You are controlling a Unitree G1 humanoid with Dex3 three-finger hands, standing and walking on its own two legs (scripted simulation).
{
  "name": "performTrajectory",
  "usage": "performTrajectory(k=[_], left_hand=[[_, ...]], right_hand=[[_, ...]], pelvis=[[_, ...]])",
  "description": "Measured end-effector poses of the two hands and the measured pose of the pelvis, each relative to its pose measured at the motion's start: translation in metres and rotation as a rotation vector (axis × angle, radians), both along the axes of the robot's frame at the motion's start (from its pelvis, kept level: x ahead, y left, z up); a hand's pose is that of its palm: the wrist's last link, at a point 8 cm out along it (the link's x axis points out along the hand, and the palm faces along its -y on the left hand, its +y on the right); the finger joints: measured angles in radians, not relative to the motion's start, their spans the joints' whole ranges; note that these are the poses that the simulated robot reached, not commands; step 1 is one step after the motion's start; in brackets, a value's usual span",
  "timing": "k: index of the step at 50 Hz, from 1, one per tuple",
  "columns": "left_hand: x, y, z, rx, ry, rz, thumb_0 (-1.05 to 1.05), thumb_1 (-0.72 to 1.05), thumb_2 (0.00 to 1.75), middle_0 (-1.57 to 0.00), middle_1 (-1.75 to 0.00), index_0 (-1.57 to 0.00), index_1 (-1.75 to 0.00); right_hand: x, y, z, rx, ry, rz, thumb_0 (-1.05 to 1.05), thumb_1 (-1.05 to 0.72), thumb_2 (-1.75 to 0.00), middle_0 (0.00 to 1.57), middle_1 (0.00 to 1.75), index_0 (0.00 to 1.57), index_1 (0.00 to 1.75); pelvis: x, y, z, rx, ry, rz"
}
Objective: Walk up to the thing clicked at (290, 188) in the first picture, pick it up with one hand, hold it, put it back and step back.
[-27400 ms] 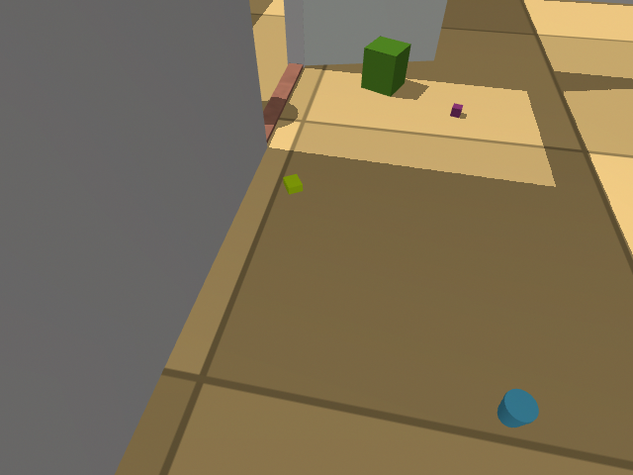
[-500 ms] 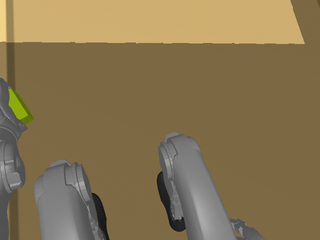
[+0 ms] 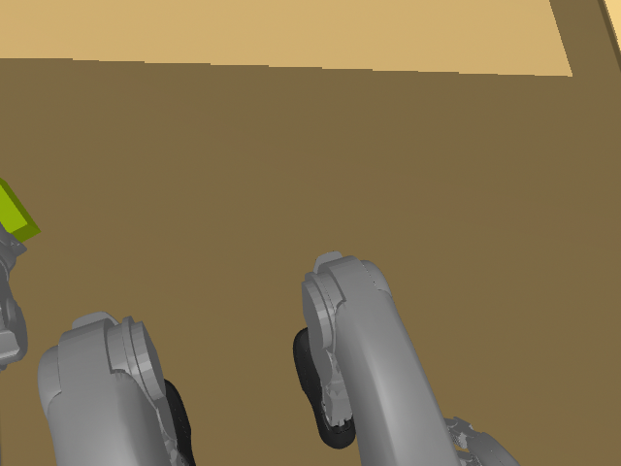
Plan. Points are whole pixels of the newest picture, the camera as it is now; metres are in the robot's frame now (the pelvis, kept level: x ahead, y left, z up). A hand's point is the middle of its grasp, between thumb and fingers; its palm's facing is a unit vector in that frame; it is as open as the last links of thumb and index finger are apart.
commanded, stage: lower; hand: left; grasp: from above
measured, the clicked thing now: out of the picture +0.46 +0.31 -0.20
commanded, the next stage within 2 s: rest in 0.22 s
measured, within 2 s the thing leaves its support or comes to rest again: rests again in 1.46 s
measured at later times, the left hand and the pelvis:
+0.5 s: hand (5, 213) +0.47 +0.30 -0.22, palm faces -0.37 -0.25 -0.90, open 10.9 cm; pelvis +0.00 +0.00 -0.01, yaw -3 degrees
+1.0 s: hand (13, 218) +0.47 +0.30 -0.25, palm faces -0.37 -0.26 -0.89, open 10.9 cm; pelvis +0.00 +0.01 -0.01, yaw -5 degrees
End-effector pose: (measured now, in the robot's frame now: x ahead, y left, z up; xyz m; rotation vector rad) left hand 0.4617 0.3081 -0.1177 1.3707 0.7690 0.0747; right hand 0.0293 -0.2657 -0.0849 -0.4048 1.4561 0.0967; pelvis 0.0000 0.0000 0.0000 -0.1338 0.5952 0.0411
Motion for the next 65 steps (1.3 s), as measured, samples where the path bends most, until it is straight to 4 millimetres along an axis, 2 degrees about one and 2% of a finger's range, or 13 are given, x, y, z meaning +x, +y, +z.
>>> performTrajectory(k=[12,21,30,46,65], left_hand=[[0.006,-0.004,-0.03,-0.002,-0.011,-0.018,-0.04,-0.15,0.55,-0.63,-0.46,-0.72,-0.46],[0.014,-0.007,-0.042,0.001,-0.019,0.0,-0.04,-0.16,0.58,-0.63,-0.48,-0.71,-0.49],[0.009,-0.008,-0.056,-0.018,0.002,0.028,-0.04,-0.15,0.56,-0.63,-0.46,-0.71,-0.48],[0.014,-0.006,-0.072,-0.013,-0.009,0.008,-0.03,-0.15,0.53,-0.64,-0.43,-0.72,-0.45],[0.015,-0.008,-0.088,-0.016,0.007,0.031,-0.03,-0.13,0.53,-0.62,-0.46,-0.7,-0.48]], right_hand=[[-0.012,0.005,-0.002,0.007,0.046,0.018,0.0,-0.91,-0.9,0.2,0.3,0.2,0.3],[-0.015,0.012,-0.002,0.037,0.063,0.024,0.0,-0.91,-0.9,0.2,0.3,0.2,0.3],[-0.017,0.015,0.005,0.041,0.058,0.045,0.0,-0.91,-0.9,0.2,0.3,0.2,0.3],[-0.03,0.018,0.023,0.018,0.086,0.088,0.0,-0.91,-0.9,0.2,0.3,0.2,0.3],[-0.04,0.032,0.03,0.051,0.093,0.107,0.0,-0.91,-0.9,0.2,0.3,0.2,0.3]], pelvis=[[0.002,0.0,-0.011,-0.014,-0.014,-0.011],[0.004,0.002,-0.013,-0.026,-0.017,-0.021],[0.004,0.003,-0.013,-0.039,-0.034,-0.028],[0.001,0.007,-0.015,-0.07,-0.064,-0.037],[-0.002,0.01,-0.015,-0.092,-0.086,-0.045]])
